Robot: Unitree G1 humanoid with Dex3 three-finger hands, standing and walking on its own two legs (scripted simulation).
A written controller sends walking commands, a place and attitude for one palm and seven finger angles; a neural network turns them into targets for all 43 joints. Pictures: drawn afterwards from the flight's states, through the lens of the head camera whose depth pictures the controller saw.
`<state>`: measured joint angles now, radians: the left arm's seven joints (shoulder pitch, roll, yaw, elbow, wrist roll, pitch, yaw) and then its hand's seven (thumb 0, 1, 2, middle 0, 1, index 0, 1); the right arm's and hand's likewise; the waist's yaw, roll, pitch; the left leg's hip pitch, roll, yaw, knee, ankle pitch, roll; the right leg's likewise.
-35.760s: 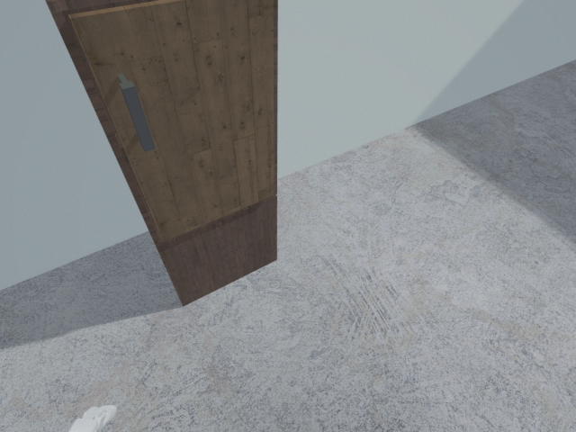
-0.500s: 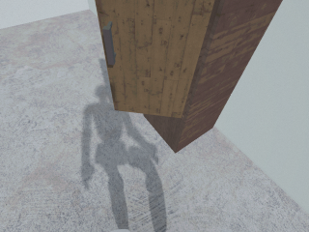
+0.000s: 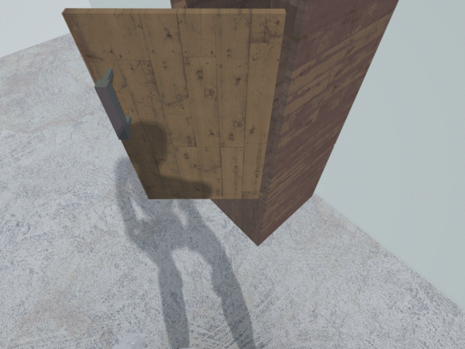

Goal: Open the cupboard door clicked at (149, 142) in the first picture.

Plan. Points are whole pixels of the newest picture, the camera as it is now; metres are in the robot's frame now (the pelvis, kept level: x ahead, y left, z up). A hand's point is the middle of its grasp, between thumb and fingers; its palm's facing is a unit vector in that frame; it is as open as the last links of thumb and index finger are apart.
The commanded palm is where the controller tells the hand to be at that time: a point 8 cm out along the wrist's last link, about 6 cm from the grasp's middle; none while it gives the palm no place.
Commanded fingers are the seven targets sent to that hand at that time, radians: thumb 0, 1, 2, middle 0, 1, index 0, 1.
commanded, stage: come to a stop and stand still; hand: left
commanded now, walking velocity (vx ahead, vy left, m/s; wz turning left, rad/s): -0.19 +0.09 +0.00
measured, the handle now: (117, 105) +0.55 +0.25 +0.08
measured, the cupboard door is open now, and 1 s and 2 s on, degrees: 48 48 48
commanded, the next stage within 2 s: look again from close up in 1.04 s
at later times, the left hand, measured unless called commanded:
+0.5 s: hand out of the picture -0.02 +0.24 -0.17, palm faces +0.03 -0.97 -0.22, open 7.4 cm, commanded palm none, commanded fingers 0.00 0.90 0.90 -0.20 -0.30 -0.20 -0.30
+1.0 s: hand out of the picture -0.04 +0.18 -0.17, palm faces -0.01 -0.99 -0.16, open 7.3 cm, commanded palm none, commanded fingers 0.00 0.90 0.90 -0.20 -0.30 -0.20 -0.30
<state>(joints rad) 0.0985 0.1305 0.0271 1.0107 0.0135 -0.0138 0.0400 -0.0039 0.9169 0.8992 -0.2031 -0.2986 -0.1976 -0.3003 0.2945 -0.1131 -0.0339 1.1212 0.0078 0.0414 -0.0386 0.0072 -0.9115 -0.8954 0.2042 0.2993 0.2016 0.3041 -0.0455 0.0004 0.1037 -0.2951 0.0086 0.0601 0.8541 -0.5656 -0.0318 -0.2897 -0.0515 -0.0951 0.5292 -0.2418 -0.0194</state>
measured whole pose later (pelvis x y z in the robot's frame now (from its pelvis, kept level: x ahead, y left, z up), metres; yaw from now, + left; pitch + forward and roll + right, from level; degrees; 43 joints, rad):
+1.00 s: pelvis -0.03 +0.02 +0.01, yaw -1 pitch -1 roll +1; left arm 0.29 0.12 0.00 1.13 0.00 0.00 0.03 0.01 0.92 0.90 -0.20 -0.30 -0.20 -0.30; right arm 0.32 -0.14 -0.02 1.19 -0.01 0.02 -0.03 0.01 -0.91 -0.90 0.20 0.30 0.20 0.30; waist -0.02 -0.01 0.06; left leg -0.22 0.02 0.08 0.40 -0.15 0.00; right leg -0.08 0.00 -0.01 0.41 -0.31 -0.01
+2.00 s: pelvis -0.07 +0.06 +0.00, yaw -1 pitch -1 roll -1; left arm 0.40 0.19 0.01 1.04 0.03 0.02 0.02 0.00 0.91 0.90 -0.20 -0.30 -0.20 -0.30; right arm 0.30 -0.18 -0.02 1.08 -0.02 0.04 0.00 0.01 -0.91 -0.90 0.20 0.30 0.20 0.30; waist 0.00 -0.01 0.01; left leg -0.30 -0.01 0.09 0.47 -0.23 0.05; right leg -0.15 -0.03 -0.01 0.48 -0.38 -0.01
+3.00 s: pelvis -0.02 +0.06 -0.01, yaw -3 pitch -2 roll +0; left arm 0.20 0.17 0.06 0.97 0.03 0.06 0.04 0.00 0.93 0.90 -0.20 -0.30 -0.20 -0.30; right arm 0.26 -0.15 -0.07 1.01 -0.03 0.02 -0.02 0.00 -0.91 -0.90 0.20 0.30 0.20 0.30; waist -0.01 -0.04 0.05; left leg -0.26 0.00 0.13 0.56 -0.28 0.06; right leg -0.40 -0.08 -0.03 0.75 -0.35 0.02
